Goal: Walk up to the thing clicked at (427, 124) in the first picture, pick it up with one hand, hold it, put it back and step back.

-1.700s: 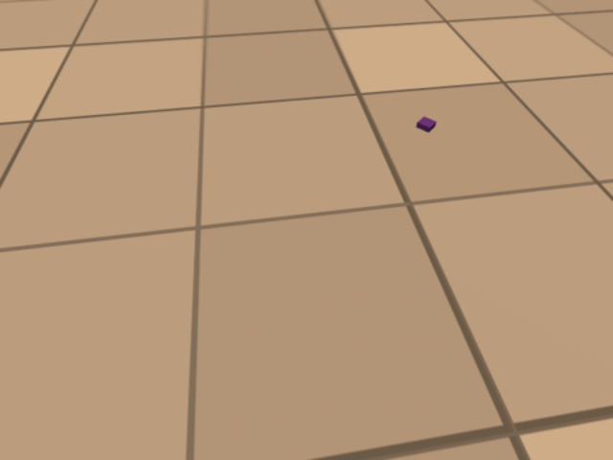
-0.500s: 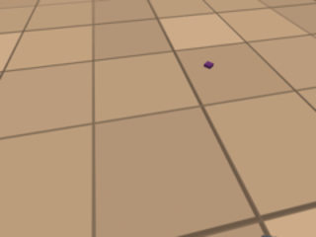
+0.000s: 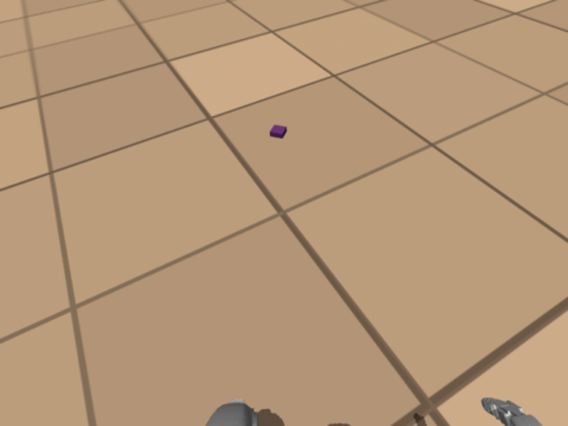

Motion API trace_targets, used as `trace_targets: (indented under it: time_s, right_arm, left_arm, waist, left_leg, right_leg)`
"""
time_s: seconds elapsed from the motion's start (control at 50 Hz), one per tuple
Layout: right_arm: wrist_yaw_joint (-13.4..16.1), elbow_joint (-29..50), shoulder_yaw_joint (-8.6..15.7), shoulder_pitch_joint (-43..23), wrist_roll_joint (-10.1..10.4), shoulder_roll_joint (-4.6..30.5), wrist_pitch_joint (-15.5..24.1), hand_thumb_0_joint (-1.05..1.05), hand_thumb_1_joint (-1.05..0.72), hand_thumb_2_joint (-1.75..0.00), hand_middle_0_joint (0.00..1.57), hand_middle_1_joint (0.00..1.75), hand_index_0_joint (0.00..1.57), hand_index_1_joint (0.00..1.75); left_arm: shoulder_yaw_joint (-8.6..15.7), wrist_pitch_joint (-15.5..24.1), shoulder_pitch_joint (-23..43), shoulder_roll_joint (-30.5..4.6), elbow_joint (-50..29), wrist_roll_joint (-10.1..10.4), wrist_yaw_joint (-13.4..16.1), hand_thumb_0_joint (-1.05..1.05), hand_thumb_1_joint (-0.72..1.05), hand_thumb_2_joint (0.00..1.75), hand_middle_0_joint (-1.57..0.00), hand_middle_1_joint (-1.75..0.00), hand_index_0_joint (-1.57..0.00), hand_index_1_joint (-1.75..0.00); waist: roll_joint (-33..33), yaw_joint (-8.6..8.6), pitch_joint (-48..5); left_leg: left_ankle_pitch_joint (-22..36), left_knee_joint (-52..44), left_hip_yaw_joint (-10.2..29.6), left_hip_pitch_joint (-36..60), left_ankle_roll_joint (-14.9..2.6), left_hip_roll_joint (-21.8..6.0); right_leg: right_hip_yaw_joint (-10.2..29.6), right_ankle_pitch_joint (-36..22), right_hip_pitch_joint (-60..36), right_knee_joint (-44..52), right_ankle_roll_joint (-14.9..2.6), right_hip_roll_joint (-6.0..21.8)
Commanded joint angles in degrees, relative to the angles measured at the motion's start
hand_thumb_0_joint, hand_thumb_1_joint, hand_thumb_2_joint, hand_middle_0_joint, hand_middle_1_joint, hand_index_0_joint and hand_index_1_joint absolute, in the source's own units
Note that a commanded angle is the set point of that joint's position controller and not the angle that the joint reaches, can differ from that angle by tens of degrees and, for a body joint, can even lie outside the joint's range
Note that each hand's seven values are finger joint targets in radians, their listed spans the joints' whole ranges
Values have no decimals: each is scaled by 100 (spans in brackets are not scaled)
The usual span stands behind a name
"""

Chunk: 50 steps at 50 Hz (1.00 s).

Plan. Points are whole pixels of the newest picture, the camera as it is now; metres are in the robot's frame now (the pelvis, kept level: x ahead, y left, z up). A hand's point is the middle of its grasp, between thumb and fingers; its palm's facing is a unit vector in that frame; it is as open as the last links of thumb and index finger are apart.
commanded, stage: walk up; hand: left
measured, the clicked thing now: (278, 131) +1.78 +0.14 -0.76
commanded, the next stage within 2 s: none
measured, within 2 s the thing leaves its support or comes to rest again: neither
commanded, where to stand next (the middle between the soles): +1.32 +0.08 m, yaw -24 degrees
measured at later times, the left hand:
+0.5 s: hand (155, 257) +0.46 +0.30 -0.12, palm faces -0.29 -0.88 -0.39, open 7.4 cm
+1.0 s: hand (167, 201) +0.66 +0.34 -0.16, palm faces -0.29 -0.86 -0.42, open 7.4 cm
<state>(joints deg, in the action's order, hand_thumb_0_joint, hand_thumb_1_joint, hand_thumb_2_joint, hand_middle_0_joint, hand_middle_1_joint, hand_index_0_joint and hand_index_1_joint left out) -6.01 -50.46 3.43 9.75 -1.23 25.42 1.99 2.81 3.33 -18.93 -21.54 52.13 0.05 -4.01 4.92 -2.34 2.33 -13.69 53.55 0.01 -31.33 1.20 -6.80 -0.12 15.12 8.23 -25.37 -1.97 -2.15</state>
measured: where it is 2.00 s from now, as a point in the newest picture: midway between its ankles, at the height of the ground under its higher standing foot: (284, 240)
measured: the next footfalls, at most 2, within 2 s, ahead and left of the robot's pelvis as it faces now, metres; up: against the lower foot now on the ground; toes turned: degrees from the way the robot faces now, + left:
left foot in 0.18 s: +0.30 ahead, +0.17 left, +0.00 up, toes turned +0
right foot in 0.60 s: +0.47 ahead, -0.11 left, +0.00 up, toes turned -18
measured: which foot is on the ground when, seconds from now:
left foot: up 0.00-0.16, down 0.18-0.62, up 0.64-0.96, down 0.98-1.00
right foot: down 0.00-0.20, up 0.22-0.58, down 0.60-1.00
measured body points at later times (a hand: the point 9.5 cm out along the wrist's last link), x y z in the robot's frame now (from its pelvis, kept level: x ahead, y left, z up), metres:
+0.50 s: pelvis +0.28 +0.06 +0.00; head +0.30 +0.05 +0.45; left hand +0.47 +0.35 -0.09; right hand +0.24 -0.27 -0.11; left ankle +0.26 +0.17 -0.74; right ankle +0.37 -0.10 -0.70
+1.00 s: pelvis +0.54 +0.07 -0.03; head +0.55 +0.07 +0.42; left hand +0.67 +0.39 -0.13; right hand +0.55 -0.29 -0.11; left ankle +0.67 +0.17 -0.74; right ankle +0.44 -0.09 -0.73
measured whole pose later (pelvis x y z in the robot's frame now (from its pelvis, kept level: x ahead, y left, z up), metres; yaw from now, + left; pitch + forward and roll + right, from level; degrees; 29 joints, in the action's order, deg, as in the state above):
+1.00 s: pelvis +0.54 +0.07 -0.03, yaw -17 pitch -2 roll -1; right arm -6.2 -48.1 6.1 12.5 -2.3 26.4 3.1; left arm 2.5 4.8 -19.3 -26.0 52.6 -0.9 -1.3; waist 0.7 -1.0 1.9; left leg -12.2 40.1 -3.7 -26.1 0.2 -5.7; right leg 1.2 25.9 13.8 -43.4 -0.7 5.4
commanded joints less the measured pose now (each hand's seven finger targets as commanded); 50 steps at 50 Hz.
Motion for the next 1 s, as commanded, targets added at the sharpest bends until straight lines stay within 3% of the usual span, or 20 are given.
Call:
trace_targets:
  time_s: [0.0, 0.08, 0.14, 0.16, 0.18, 0.2, 0.22, 0.28, 0.4, 0.5, 0.56, 0.58, 0.6, 0.62, 0.72, 0.86, 0.92, 0.94, 0.96, 0.98]
  right_arm:
    - [-13, 721, 386, -588, -57, 1125, 140, 0, -90, -90, 20, 30, 20, 30]
    - [-12, 853, 391, -758, -29, 985, 257, 0, -90, -90, 20, 30, 20, 30]
    - [79, 493, 549, 495, -53, 1173, 323, 0, -90, -90, 20, 30, 20, 30]
    - [159, 261, 699, 1443, -128, 1513, 366, 0, -90, -90, 20, 30, 20, 30]
    - [251, 291, 780, 1876, -213, 1848, 430, 0, -90, -90, 20, 30, 20, 30]
    - [252, 475, 824, 1239, 19, 2142, 415, 0, -90, -90, 20, 30, 20, 30]
    - [248, 631, 824, 630, 87, 1971, 390, 0, -90, -90, 20, 30, 20, 30]
    - [284, 675, 514, 509, 64, 1235, 441, 0, -90, -90, 20, 30, 20, 30]
    - [262, 678, 506, 578, 14, 1381, 501, 0, -90, -90, 20, 30, 20, 30]
    - [231, 691, 479, 620, -12, 1351, 383, 0, -90, -90, 20, 30, 20, 30]
    - [247, 808, 392, 475, 4, 1175, 297, 0, -90, -90, 20, 30, 20, 30]
    - [245, 838, 276, 621, -17, 911, 288, 0, -90, -90, 20, 30, 20, 30]
    - [246, 940, 152, 972, -7, 532, 275, 0, -90, -90, 20, 30, 20, 30]
    - [286, 862, 306, 729, 16, 1194, 206, 0, -90, -90, 20, 30, 20, 30]
    - [266, 486, 356, 835, 20, 1152, 148, 0, -90, -90, 20, 30, 20, 30]
    - [-40, 598, 531, 279, -56, 1040, 126, 0, -90, -90, 20, 30, 20, 30]
    - [-8, 334, 653, 1037, -97, 1089, 164, 0, -90, -90, 20, 30, 20, 30]
    - [52, 154, 752, 1595, -113, 1281, 194, 0, -90, -90, 20, 30, 20, 30]
    - [131, 69, 874, 2093, -182, 1721, 236, 0, -90, -90, 20, 30, 20, 30]
    - [170, 347, 872, 1726, -120, 2047, 267, 0, -90, -90, 20, 30, 20, 30]
  left_arm:
    - [586, 354, 377, -1927, -720, 2, 159, 0, 90, 90, -20, -30, -20, -30]
    - [529, 370, 356, -1934, -783, -35, 178, 0, 90, 90, -20, -30, -20, -30]
    - [416, 347, 513, -1761, -833, -44, 233, 0, 90, 90, -20, -30, -20, -30]
    - [304, 334, 223, -1418, -838, -50, 241, 0, 90, 90, -20, -30, -20, -30]
    - [117, 327, -5, -827, -865, 50, 266, 0, 90, 90, -20, -30, -20, -30]
    - [129, 341, -386, -1265, -790, 71, 341, 0, 90, 90, -20, -30, -20, -30]
    - [156, 356, -246, -1578, -640, 29, 356, 0, 90, 90, -20, -30, -20, -30]
    - [263, 323, -46, -1592, -378, 98, 209, 0, 90, 90, -20, -30, -20, -30]
    - [249, 197, 767, -1319, -655, 42, 20, 0, 90, 90, -20, -30, -20, -30]
    - [313, 210, 1068, -1283, -563, 24, 13, 0, 90, 90, -20, -30, -20, -30]
    - [436, 237, 348, -1484, -313, -2, 115, 0, 90, 90, -20, -30, -20, -30]
    - [567, 283, -368, -1762, -169, -18, 203, 0, 90, 90, -20, -30, -20, -30]
    - [712, 331, -871, -2360, -192, -31, 305, 0, 90, 90, -20, -30, -20, -30]
    - [678, 307, -763, -2491, -257, 92, 333, 0, 90, 90, -20, -30, -20, -30]
    - [498, 343, 299, -1882, -583, 102, 413, 0, 90, 90, -20, -30, -20, -30]
    - [526, 476, 625, -2133, -670, -60, 379, 0, 90, 90, -20, -30, -20, -30]
    - [453, 400, 944, -2016, -634, -102, 367, 0, 90, 90, -20, -30, -20, -30]
    - [359, 379, 793, -1740, -601, -147, 374, 0, 90, 90, -20, -30, -20, -30]
    - [199, 379, 471, -1231, -564, -94, 374, 0, 90, 90, -20, -30, -20, -30]
    - [171, 366, 431, -1216, -616, 32, 454, 0, 90, 90, -20, -30, -20, -30]
  waist:
    - [-880, 91, 281]
    - [-928, 101, 90]
    - [-408, 807, -390]
    - [596, 1190, -882]
    - [1728, 1182, -1024]
    - [1277, 759, -1131]
    - [563, 561, -704]
    - [254, 476, -263]
    - [275, 494, 9]
    - [51, 494, -88]
    - [-500, -47, -329]
    - [-1281, -395, -763]
    - [-2476, -400, -1078]
    - [-1690, -438, -987]
    - [-1107, 214, -317]
    - [-1205, 287, -77]
    - [-795, 895, -240]
    - [-41, 1195, -529]
    - [1465, 1381, -663]
    - [1680, 1175, -472]
  left_leg:
    - [533, -1044, 101, -251, 103, -180]
    - [866, -1798, -77, 829, -15, -72]
    - [188, -2177, -345, 2771, -178, 322]
    - [-858, -2616, 370, 3954, -494, -81]
    - [-2121, -3413, 2660, 4582, -792, -1441]
    - [-2999, -4494, 4370, 4013, -1304, -2046]
    - [-3179, -4532, 3828, 3253, -1424, -2000]
    - [-669, -3959, 1210, 2568, -1111, -1075]
    - [237, -4151, 301, 2466, -1494, -1278]
    - [700, -3521, -510, 2169, -1064, -810]
    - [863, -2091, -881, 1290, -846, -532]
    - [596, -548, -1073, 642, -683, -67]
    - [-1668, 1003, -873, -456, -354, 527]
    - [-1778, 1527, 0, -887, -284, 474]
    - [-801, 782, 413, -248, -197, -169]
    - [16, -1149, -144, 855, -138, -155]
    - [49, -1630, -679, 2525, -193, 259]
    - [-267, -1799, -521, 3426, -284, 354]
    - [-1852, -2975, 995, 3793, -617, -531]
    - [-2966, -4294, 3575, 3575, -1189, -1765]
  right_leg:
    - [1419, 1401, 437, 1527, -821, 1249]
    - [1254, 497, 656, 1159, -815, 1321]
    - [821, -943, 1244, -744, -603, 1010]
    - [421, -1073, 1957, -2772, -366, 513]
    - [288, 1236, 3303, -4317, -105, -224]
    - [626, 1301, 3416, -4994, -245, -109]
    - [716, 810, 3291, -5125, -220, 356]
    - [523, 149, 2798, -4027, -29, 788]
    - [170, 40, 2566, -2174, 115, 905]
    - [-501, -895, 1344, -1080, -34, 492]
    - [-535, -663, -421, -757, -234, 303]
    - [98, 123, -1483, -325, -387, 561]
    - [2808, 478, -2210, 331, -823, 2194]
    - [4192, 931, -1954, 857, -1365, 2613]
    - [1676, -1082, -189, 567, -1137, 1787]
    - [958, 1064, 1386, 770, -1032, 1599]
    - [525, 1070, 2360, -206, -715, 1343]
    - [281, 550, 2772, -1489, -540, 1099]
    - [-306, 489, 3335, -3615, -221, 317]
    - [-89, 1548, 4220, -4483, -133, -283]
